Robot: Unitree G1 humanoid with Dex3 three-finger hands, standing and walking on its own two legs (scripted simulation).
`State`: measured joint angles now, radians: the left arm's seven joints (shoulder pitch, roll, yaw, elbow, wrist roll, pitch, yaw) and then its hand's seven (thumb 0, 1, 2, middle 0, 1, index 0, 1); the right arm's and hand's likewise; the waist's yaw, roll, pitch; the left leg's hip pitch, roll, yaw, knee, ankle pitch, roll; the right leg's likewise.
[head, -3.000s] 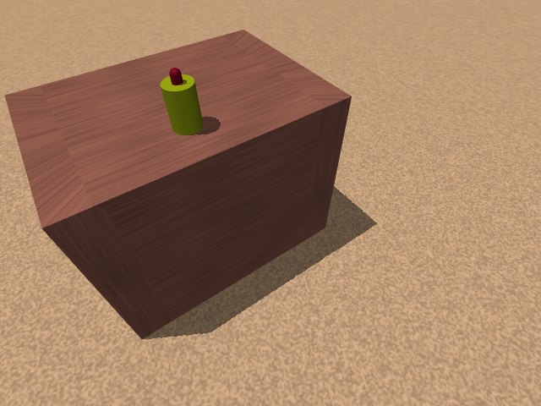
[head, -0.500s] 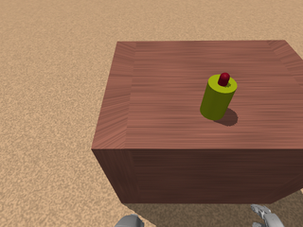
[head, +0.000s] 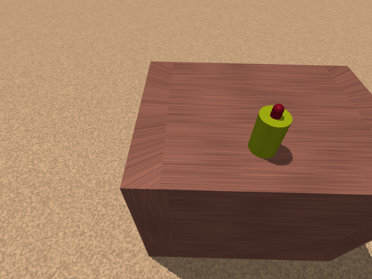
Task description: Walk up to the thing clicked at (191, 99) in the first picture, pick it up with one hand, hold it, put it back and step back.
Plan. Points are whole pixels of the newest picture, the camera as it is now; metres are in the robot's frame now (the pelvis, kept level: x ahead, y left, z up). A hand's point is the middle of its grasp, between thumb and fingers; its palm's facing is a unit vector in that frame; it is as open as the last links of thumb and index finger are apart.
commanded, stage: walk up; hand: right
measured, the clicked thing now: (270, 128) +0.50 -0.22 +0.02
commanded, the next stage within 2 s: stand in 0.74 s
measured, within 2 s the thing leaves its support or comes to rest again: neither
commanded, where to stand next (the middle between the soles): +0.04 +0.00 m, yaw -3 degrees
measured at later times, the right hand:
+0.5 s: hand out of the picture +0.10 -0.26 -0.14, palm faces -0.03 +0.94 -0.34, open 7.3 cm
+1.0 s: hand out of the picture +0.10 -0.26 -0.14, palm faces -0.03 +0.94 -0.34, open 7.3 cm
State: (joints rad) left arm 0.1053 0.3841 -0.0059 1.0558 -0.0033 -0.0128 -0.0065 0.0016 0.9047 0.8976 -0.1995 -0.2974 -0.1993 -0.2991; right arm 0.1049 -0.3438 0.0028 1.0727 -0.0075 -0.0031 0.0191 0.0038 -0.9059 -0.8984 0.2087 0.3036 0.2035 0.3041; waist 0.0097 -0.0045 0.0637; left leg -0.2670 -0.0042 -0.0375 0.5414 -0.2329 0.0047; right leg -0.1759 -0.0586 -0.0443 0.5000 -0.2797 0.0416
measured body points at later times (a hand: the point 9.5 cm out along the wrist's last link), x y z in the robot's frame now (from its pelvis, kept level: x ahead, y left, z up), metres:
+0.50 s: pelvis +0.01 -0.01 +0.01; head +0.01 -0.01 +0.46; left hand +0.07 +0.30 -0.12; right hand +0.10 -0.31 -0.12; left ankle +0.04 +0.12 -0.73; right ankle -0.01 -0.15 -0.73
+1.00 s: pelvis +0.02 -0.01 +0.01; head +0.04 -0.01 +0.46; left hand +0.10 +0.29 -0.12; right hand +0.10 -0.31 -0.12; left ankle +0.04 +0.12 -0.73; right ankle -0.01 -0.15 -0.73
